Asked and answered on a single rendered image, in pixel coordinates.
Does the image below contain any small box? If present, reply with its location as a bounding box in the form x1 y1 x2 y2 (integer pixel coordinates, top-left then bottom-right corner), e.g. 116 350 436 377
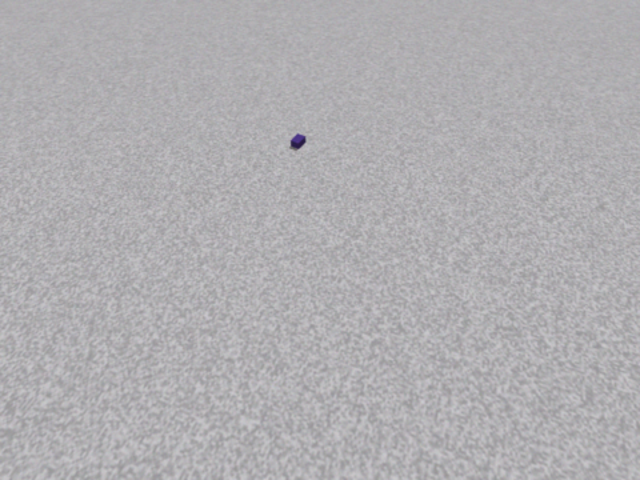
291 134 306 149

